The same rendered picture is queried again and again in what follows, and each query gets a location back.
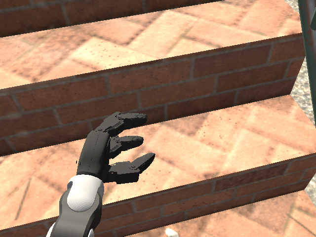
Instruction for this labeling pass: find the robot left hand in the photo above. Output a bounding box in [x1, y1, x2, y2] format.
[76, 112, 155, 185]

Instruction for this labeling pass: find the left robot forearm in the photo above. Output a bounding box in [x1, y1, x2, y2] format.
[45, 174, 105, 237]

